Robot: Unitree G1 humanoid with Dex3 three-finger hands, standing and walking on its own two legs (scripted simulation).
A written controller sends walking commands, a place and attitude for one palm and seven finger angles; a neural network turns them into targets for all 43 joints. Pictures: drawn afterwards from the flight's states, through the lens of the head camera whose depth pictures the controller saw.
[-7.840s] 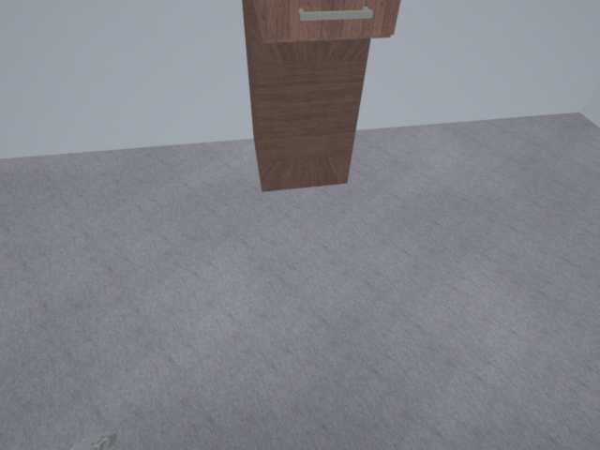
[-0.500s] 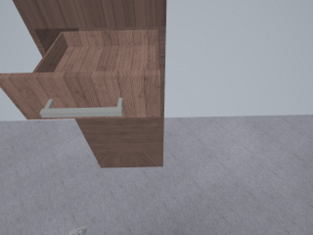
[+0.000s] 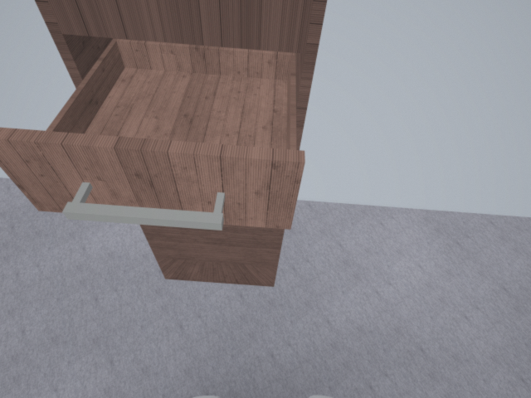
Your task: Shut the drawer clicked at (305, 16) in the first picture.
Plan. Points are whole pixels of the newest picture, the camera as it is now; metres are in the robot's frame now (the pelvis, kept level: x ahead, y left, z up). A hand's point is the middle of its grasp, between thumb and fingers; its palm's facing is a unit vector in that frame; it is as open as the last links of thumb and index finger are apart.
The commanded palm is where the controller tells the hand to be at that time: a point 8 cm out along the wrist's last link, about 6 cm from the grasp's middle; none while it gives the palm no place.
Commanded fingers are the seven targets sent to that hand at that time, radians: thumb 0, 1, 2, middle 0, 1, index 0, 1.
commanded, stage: come to a stop and stand still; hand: left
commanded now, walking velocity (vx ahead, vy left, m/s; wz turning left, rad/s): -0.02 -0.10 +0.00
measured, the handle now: (149, 205) +0.32 +0.19 +0.12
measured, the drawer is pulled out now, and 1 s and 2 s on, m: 0.25 0.25 0.25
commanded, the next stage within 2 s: look again from close up in 0.48 s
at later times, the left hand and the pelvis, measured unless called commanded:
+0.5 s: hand out of the picture +0.01 +0.15 -0.17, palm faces -0.01 -0.97 -0.23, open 7.3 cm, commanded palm none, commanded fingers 0.00 0.90 0.90 -0.20 -0.30 -0.20 -0.30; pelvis -0.04 -0.03 -0.01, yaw +0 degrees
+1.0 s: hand out of the picture -0.01 +0.13 -0.18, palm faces +0.01 -0.99 -0.17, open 7.3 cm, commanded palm none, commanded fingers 0.00 0.90 0.90 -0.20 -0.30 -0.20 -0.30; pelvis +0.00 -0.04 +0.00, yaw +0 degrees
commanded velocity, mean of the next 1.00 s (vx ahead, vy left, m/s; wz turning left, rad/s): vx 0.00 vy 0.00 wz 0.00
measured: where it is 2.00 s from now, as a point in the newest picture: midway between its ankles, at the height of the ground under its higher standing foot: outside the picture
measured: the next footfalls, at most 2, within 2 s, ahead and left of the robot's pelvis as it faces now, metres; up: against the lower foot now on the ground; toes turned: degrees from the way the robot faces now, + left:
right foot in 0.18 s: -0.01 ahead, -0.16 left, +0.00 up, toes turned -1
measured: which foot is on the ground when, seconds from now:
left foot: down 0.00-1.00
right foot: up 0.00-0.16, down 0.18-1.00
